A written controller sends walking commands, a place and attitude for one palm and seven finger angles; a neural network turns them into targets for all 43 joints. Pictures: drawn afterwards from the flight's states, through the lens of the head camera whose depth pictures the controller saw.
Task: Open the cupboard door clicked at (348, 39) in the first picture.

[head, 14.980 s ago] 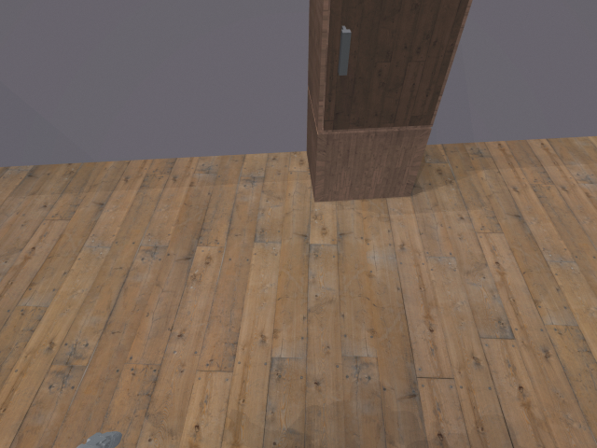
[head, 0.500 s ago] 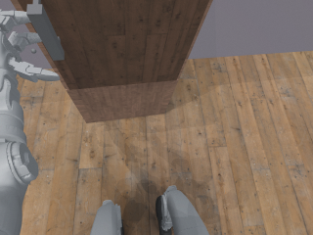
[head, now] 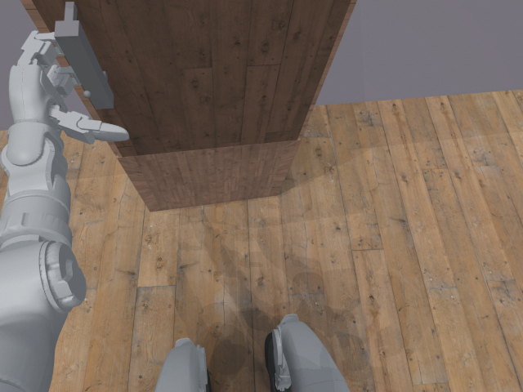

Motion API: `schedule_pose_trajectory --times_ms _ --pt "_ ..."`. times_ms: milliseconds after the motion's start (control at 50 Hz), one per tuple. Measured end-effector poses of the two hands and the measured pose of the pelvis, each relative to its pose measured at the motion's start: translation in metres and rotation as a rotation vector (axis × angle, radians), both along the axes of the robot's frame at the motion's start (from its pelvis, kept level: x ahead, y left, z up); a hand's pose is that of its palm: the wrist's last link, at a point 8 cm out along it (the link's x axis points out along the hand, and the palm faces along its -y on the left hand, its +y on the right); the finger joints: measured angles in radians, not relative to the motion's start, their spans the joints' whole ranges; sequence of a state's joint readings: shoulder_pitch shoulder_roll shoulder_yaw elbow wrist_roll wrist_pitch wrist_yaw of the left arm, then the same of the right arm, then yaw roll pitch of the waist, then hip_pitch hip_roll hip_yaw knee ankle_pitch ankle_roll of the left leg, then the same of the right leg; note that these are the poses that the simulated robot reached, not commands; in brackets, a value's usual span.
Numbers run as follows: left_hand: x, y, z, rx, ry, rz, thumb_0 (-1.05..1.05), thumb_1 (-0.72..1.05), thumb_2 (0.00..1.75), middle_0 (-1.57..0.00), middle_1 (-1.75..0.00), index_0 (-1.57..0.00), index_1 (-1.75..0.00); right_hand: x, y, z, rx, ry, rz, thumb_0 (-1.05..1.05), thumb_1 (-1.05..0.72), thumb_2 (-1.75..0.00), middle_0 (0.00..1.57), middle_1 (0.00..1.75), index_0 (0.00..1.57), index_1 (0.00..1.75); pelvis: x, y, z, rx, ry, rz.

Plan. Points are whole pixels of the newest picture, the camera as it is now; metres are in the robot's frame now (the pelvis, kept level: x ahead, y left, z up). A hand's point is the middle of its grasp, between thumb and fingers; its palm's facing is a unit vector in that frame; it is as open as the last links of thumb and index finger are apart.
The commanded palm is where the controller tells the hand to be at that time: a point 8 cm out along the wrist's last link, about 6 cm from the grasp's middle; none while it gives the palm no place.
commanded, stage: slide the fingers in behind the handle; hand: left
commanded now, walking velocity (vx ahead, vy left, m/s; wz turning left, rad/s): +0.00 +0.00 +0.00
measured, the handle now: (88, 58) +0.60 +0.19 +0.07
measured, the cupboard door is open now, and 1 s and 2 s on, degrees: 0 0 10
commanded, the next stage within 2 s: close the thumb around the handle in 0.66 s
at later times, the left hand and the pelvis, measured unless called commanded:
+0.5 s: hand (102, 94) +0.53 +0.17 +0.06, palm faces +0.05 -1.00 -0.02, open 14.1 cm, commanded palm +0.51 +0.21 +0.06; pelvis +0.00 +0.00 +0.00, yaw +0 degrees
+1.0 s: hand (105, 91) +0.54 +0.17 +0.06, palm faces +0.06 -1.00 -0.03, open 12.5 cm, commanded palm +0.51 +0.21 +0.06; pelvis +0.00 +0.00 +0.00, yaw +0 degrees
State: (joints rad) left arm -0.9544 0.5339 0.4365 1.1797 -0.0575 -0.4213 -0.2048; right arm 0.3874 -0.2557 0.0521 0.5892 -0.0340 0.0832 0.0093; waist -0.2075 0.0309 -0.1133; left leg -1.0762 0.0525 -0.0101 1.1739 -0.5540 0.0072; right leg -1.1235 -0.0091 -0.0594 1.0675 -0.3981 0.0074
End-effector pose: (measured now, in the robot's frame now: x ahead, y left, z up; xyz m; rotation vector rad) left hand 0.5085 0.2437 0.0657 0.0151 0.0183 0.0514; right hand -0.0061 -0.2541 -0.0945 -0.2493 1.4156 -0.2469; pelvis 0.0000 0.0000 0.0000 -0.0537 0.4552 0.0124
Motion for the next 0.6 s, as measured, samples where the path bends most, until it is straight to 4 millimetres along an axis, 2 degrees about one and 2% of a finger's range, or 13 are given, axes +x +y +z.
schedule_pose_trajectory --times_ms 600 --pt "0.003 -0.020 -0.003 0.007 -0.009 0.002 -0.01 -0.50 0.30 -0.29 -1.20 -0.29 -1.20 0.004 0.002 -0.003 0.012 0.005 0.008 0.00 -0.91 -0.89 0.21 0.30 0.21 0.30 0.002 0.001 0.000 0.004 0.001 0.004"
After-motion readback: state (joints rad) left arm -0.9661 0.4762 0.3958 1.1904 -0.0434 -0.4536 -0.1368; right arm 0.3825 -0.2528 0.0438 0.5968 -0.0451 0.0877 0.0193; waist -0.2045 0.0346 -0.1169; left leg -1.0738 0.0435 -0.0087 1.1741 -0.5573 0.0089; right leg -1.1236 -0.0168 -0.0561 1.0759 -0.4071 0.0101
